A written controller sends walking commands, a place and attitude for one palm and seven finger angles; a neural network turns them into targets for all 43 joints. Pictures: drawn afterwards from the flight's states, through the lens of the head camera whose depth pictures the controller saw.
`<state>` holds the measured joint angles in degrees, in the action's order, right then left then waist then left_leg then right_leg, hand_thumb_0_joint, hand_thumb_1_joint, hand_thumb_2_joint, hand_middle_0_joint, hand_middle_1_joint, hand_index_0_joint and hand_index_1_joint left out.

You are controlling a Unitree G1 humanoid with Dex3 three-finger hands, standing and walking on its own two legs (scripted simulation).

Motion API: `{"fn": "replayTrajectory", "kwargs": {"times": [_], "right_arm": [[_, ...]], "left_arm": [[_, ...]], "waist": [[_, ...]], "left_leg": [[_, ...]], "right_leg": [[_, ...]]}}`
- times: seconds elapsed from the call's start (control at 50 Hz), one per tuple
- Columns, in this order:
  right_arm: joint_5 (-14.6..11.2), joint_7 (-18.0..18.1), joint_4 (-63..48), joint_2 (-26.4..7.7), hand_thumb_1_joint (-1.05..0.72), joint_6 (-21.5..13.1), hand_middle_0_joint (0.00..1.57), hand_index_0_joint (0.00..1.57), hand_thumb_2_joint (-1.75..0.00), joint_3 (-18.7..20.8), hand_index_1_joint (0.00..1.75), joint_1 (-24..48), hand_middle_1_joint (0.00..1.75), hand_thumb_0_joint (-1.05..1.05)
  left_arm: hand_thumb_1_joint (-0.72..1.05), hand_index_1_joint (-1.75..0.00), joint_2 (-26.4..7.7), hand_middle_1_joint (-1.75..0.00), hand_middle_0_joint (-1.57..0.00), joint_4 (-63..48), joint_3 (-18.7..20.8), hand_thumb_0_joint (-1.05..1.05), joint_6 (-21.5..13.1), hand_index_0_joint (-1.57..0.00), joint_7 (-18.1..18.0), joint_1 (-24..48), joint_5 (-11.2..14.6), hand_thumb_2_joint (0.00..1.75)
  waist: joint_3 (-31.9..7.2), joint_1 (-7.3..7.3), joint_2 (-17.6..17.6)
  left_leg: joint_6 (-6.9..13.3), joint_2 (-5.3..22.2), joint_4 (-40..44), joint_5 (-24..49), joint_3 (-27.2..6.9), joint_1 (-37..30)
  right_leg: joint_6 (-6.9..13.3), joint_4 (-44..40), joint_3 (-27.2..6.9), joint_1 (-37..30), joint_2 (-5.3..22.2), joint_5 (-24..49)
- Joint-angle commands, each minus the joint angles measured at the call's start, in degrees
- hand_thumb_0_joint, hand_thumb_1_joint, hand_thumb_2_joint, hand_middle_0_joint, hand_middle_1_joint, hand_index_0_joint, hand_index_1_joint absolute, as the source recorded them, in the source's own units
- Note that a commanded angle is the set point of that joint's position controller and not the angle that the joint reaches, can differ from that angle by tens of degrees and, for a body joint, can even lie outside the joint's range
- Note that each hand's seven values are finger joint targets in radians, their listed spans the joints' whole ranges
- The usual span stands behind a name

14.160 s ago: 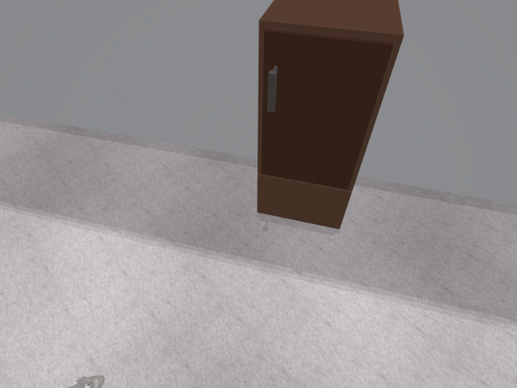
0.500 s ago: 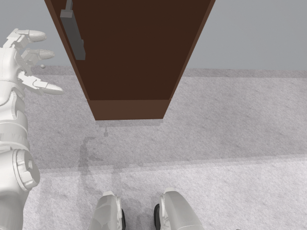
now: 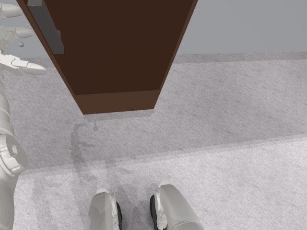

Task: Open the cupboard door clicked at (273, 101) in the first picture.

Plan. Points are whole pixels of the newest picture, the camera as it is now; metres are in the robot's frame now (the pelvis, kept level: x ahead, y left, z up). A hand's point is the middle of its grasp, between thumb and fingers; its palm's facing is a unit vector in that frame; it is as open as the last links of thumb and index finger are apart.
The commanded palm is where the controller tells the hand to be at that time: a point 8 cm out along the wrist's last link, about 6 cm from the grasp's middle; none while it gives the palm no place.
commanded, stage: move the hooked fingers beside the handle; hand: left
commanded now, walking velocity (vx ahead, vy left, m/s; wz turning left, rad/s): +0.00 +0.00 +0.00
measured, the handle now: (49, 21) +0.60 +0.18 +0.07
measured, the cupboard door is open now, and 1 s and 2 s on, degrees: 0 0 0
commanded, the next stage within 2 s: slide the fingers in behind the handle in 0.82 s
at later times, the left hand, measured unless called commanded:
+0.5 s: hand (21, 45) +0.54 +0.23 +0.06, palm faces +0.04 -1.00 -0.02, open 14.0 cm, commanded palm +0.53 +0.26 +0.06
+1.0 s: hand (27, 47) +0.54 +0.22 +0.05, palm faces +0.01 -1.00 -0.02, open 14.0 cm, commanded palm +0.53 +0.25 +0.06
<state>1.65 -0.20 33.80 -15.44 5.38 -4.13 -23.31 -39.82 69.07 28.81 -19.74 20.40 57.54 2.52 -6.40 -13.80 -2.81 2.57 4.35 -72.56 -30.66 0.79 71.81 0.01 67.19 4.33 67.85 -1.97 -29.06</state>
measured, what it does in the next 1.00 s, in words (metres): stands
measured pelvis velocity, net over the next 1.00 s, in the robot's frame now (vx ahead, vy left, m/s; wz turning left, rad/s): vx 0.00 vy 0.00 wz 0.01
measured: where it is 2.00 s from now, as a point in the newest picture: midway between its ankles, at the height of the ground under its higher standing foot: (138, 227)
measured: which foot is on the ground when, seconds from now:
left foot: down 0.00-1.00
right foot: down 0.00-1.00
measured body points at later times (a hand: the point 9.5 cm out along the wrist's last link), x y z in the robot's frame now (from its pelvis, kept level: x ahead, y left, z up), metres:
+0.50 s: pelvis +0.00 +0.00 +0.00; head +0.18 +0.05 +0.41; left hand +0.53 +0.28 +0.06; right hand +0.00 -0.27 -0.10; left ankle +0.02 +0.09 -0.62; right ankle +0.02 -0.13 -0.62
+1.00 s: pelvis +0.00 +0.00 +0.00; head +0.18 +0.04 +0.41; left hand +0.54 +0.28 +0.05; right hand -0.01 -0.26 -0.10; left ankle +0.02 +0.09 -0.62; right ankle +0.02 -0.13 -0.62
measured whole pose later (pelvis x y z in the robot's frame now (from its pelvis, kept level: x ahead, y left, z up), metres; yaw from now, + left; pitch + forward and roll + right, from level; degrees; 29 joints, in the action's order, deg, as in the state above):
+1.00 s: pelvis +0.00 +0.00 +0.00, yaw +0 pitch +30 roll -6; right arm 2.0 -0.4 34.0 -15.7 5.2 -3.8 -22.3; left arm -37.7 70.0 26.0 -20.4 17.8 58.2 2.2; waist -7.0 -13.8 -2.8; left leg 2.7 3.9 -73.3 -30.8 0.0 72.4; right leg -0.1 67.6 4.9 68.0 -1.7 -29.3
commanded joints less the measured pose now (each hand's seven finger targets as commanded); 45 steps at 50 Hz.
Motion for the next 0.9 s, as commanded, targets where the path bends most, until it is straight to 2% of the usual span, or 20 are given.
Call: {"fn": "replayTrajectory", "kwargs": {"times": [0.0, 0.02, 0.04, 0.08, 0.12, 0.16, 0.22, 0.28, 0.32, 0.4, 0.44, 0.46, 0.5, 0.58, 0.66, 0.68, 0.74, 0.76, 0.8, 0.88], "right_arm": [[-0.50, 0.74, -1.98, -11.96, -0.90, -0.29, 0.20, 0.20, -0.90, 4.58, 0.30, -11.05, 0.30, 0.00], [-0.37, 0.76, -1.59, -11.82, -0.90, -0.53, 0.20, 0.20, -0.90, 4.58, 0.30, -11.11, 0.30, 0.00], [-0.25, 0.80, -1.27, -11.89, -0.90, -0.59, 0.20, 0.20, -0.90, 4.81, 0.30, -11.33, 0.30, 0.00], [-0.15, 0.52, -0.60, -11.60, -0.90, -0.94, 0.20, 0.20, -0.90, 5.20, 0.30, -11.10, 0.30, 0.00], [-0.08, 0.30, 0.22, -11.37, -0.90, -1.05, 0.20, 0.20, -0.90, 5.30, 0.30, -11.38, 0.30, 0.00], [-0.10, 0.27, 0.86, -11.74, -0.90, -0.56, 0.20, 0.20, -0.90, 5.38, 0.30, -11.38, 0.30, 0.00], [-0.23, 0.31, 0.46, -11.73, -0.90, -0.19, 0.20, 0.20, -0.90, 5.19, 0.30, -11.31, 0.30, 0.00], [-0.13, 0.68, -0.31, -12.32, -0.90, -0.22, 0.20, 0.20, -0.90, 4.82, 0.30, -10.76, 0.30, 0.00], [0.05, 0.94, -0.93, -12.43, -0.90, -0.50, 0.20, 0.20, -0.90, 4.60, 0.30, -10.70, 0.30, 0.00], [0.55, 0.46, -1.29, -11.81, -0.90, -0.93, 0.20, 0.20, -0.90, 4.63, 0.30, -9.81, 0.30, 0.00], [0.40, 0.19, -1.12, -11.87, -0.90, -0.65, 0.20, 0.20, -0.90, 4.71, 0.30, -10.01, 0.30, 0.00], [0.13, 0.10, -1.23, -11.90, -0.90, -0.36, 0.20, 0.20, -0.90, 4.53, 0.30, -9.69, 0.30, 0.00], [-0.21, 0.11, -1.16, -12.08, -0.90, 0.06, 0.20, 0.20, -0.90, 4.30, 0.30, -9.75, 0.30, 0.00], [-0.42, 0.88, -1.52, -12.52, -0.90, 0.13, 0.20, 0.20, -0.90, 4.10, 0.30, -10.38, 0.30, 0.00], [-0.13, 0.93, -0.72, -12.20, -0.90, -0.46, 0.20, 0.20, -0.90, 4.56, 0.30, -10.61, 0.30, 0.00], [-0.04, 0.86, -0.23, -12.09, -0.90, -0.60, 0.20, 0.20, -0.90, 4.69, 0.30, -10.78, 0.30, 0.00], [0.01, 0.49, 0.72, -11.97, -0.90, -0.66, 0.20, 0.20, -0.90, 4.91, 0.30, -11.20, 0.30, 0.00], [0.02, 0.55, 0.69, -12.12, -0.90, -0.45, 0.20, 0.20, -0.90, 4.82, 0.30, -11.38, 0.30, 0.00], [-0.02, 0.51, 0.39, -12.07, -0.90, -0.34, 0.20, 0.20, -0.90, 4.71, 0.30, -11.40, 0.30, 0.00], [0.13, 0.50, -0.77, -12.03, -0.90, -0.02, 0.20, 0.20, -0.90, 4.40, 0.30, -11.31, 0.30, 0.00]], "left_arm": [[-0.50, -1.20, -17.15, -1.20, -0.30, -12.45, 1.86, 0.00, -3.32, -0.30, -0.12, 21.99, 1.71, 0.30], [-0.50, -1.20, -16.74, -1.20, -0.30, -14.74, 1.34, 0.00, -4.30, -0.30, -0.22, 24.64, 1.86, 0.30], [-0.50, -1.20, -17.57, -1.20, -0.30, -16.51, 1.95, 0.00, -5.23, -0.30, -0.45, 25.71, 1.76, 0.30], [-0.50, -1.20, -14.66, -1.20, -0.30, -17.88, 0.67, 0.00, -6.57, -0.30, -0.67, 25.18, 2.22, 0.30], [-0.50, -1.20, -11.56, -1.20, -0.30, -17.30, -1.69, 0.00, -6.98, -0.30, -0.53, 25.37, 2.38, 0.30], [-0.50, -1.20, -10.47, -1.20, -0.30, -13.29, -2.46, 0.00, -5.78, -0.30, -0.31, 23.29, 2.04, 0.30], [-0.50, -1.20, -5.30, -1.20, -0.30, -8.14, -6.55, 0.00, -3.30, -0.30, -0.04, 21.85, 1.56, 0.30], [-0.50, -1.20, -7.96, -1.20, -0.30, -6.38, -5.09, 0.00, -2.56, -0.30, -1.29, 24.39, 1.40, 0.30], [-0.50, -1.20, -13.21, -1.20, -0.30, -8.66, -1.14, 0.00, -4.30, -0.30, -2.27, 25.97, 1.38, 0.30], [-0.50, -1.20, -16.98, -1.20, -0.30, -16.41, 1.05, 0.00, -8.89, -0.30, -3.51, 29.51, 0.27, 0.30], [-0.50, -1.20, -17.27, -1.20, -0.30, -15.18, 1.51, 0.00, -8.96, -0.30, -3.27, 26.76, -0.13, 0.30], [-0.50, -1.20, -16.36, -1.20, -0.30, -13.24, 0.46, 0.00, -8.14, -0.30, -2.94, 25.45, -0.34, 0.30], [-0.50, -1.20, -14.42, -1.20, -0.30, -9.39, -1.44, 0.00, -5.56, -0.30, -2.10, 24.94, -0.32, 0.30], [-0.50, -1.20, -15.09, -1.20, -0.30, -7.86, -1.28, 0.00, -2.68, -0.30, -0.31, 25.57, 0.73, 0.30], [-0.50, -1.20, -14.68, -1.20, -0.30, -13.94, -0.97, 0.00, -5.17, -0.30, 0.22, 27.47, 1.92, 0.30], [-0.50, -1.20, -13.98, -1.20, -0.30, -14.87, -1.16, 0.00, -5.72, -0.30, 0.08, 28.53, 2.19, 0.30], [-0.50, -1.20, -10.24, -1.20, -0.30, -12.93, -3.47, 0.00, -5.50, -0.30, -0.20, 28.07, 2.09, 0.30], [-0.50, -1.20, -11.91, -1.20, -0.30, -11.00, -2.15, 0.00, -4.87, -0.30, -0.53, 25.84, 1.68, 0.30], [-0.50, -1.20, -10.95, -1.20, -0.30, -9.67, -3.17, 0.00, -3.59, -0.30, -1.11, 25.25, 1.21, 0.30], [-0.50, -1.20, -13.73, -1.20, -0.30, -9.49, -0.86, 0.00, -3.59, -0.30, -2.29, 23.35, 0.47, 0.30]], "waist": [[-31.68, 1.03, -8.35], [-32.27, 0.49, -9.47], [-34.24, 0.97, -11.66], [-35.67, 1.02, -13.37], [-34.58, 0.37, -14.55], [-31.82, 0.11, -13.19], [-27.13, -1.03, -11.03], [-24.63, -1.77, -8.04], [-27.26, -0.61, -8.86], [-36.23, 0.81, -15.11], [-36.79, 1.10, -14.71], [-35.12, 1.09, -14.76], [-31.46, -0.15, -12.23], [-30.93, -0.70, -9.21], [-35.43, -0.09, -13.24], [-35.78, -0.50, -12.63], [-33.40, -1.13, -13.28], [-31.91, -0.26, -13.18], [-30.37, -0.59, -12.43], [-30.60, 0.49, -10.89]], "left_leg": [[-0.05, -1.19, 7.21, 27.48, -5.41, -28.06], [-0.04, -1.05, 6.99, 28.43, -5.82, -29.75], [-0.46, -0.94, 7.25, 29.71, -6.21, -32.36], [-0.85, -0.88, 7.24, 31.86, -6.78, -36.41], [-1.10, -0.60, 7.42, 34.03, -7.62, -39.26], [-1.32, -0.44, 7.93, 32.27, -7.79, -38.52], [-1.02, -0.63, 8.38, 29.40, -8.01, -36.18], [-0.51, -1.04, 8.01, 24.12, -7.42, -30.73], [-0.46, -1.24, 7.11, 25.07, -6.94, -29.87], [-1.21, -1.14, 5.91, 30.98, -7.27, -35.32], [-1.41, -0.84, 5.82, 33.41, -7.56, -36.76], [-1.43, -0.89, 6.08, 32.37, -7.49, -35.85], [-0.89, -1.02, 6.35, 27.69, -7.05, -31.84], [-0.24, -1.21, 6.27, 25.14, -6.69, -28.17], [-0.85, -0.77, 5.97, 29.96, -7.66, -34.25], [-0.87, -0.67, 5.99, 30.29, -7.98, -35.08], [-1.17, -0.43, 6.44, 30.11, -8.59, -37.08], [-1.25, -0.47, 6.80, 29.43, -8.37, -35.79], [-0.96, -0.72, 7.02, 28.15, -7.95, -33.85], [-0.80, -1.01, 6.80, 28.86, -7.34, -31.80]], "right_leg": [[0.87, -7.38, -1.90, -13.36, -1.61, 20.06], [1.07, -7.07, -1.86, -12.08, -1.66, 20.06], [1.18, -7.01, -1.72, -11.64, -1.60, 19.81], [1.36, -7.37, -1.56, -9.84, -1.67, 19.71], [1.58, -7.37, -1.07, -7.42, -1.76, 19.30], [1.55, -7.97, -0.62, -6.20, -1.63, 17.50], [1.61, -8.12, -0.09, -3.72, -1.47, 15.58], [1.37, -8.08, -0.38, -3.79, -1.37, 13.71], [1.62, -7.09, -0.89, -5.70, -1.44, 14.61], [1.79, -5.39, -1.42, -7.73, -1.45, 17.58], [1.79, -5.26, -1.25, -7.90, -1.54, 18.90], [1.74, -5.42, -1.17, -7.61, -1.54, 18.19], [1.35, -6.11, -0.97, -7.51, -1.50, 16.46], [1.10, -6.41, -1.10, -8.90, -1.58, 16.42], [1.46, -5.97, -1.10, -6.88, -1.68, 17.69], [1.43, -6.01, -0.98, -6.75, -1.75, 17.72], [1.52, -6.54, -0.47, -3.61, -1.75, 16.02], [1.64, -6.60, -0.35, -4.13, -1.69, 15.53], [1.55, -6.76, -0.30, -4.45, -1.53, 15.36], [1.55, -6.44, -0.61, -6.68, -1.57, 16.69]]}}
